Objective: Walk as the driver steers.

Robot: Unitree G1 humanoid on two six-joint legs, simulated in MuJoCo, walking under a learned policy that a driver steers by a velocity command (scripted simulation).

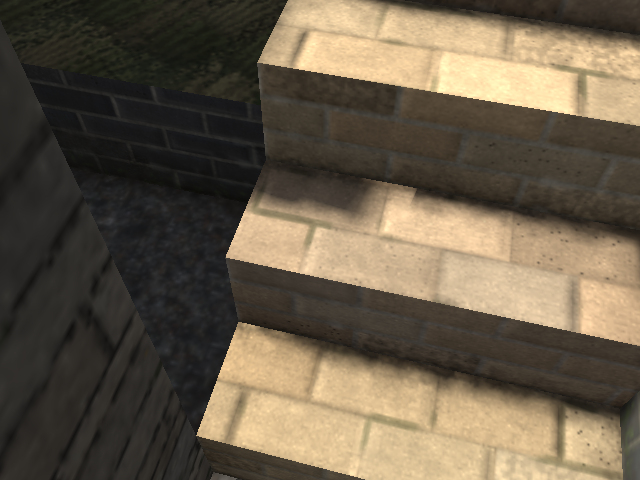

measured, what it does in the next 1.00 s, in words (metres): steps on the spot, turning right: left foot, then right foot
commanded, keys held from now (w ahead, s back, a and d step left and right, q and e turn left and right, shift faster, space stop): shift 0.14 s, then e+shift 0.82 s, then shift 0.04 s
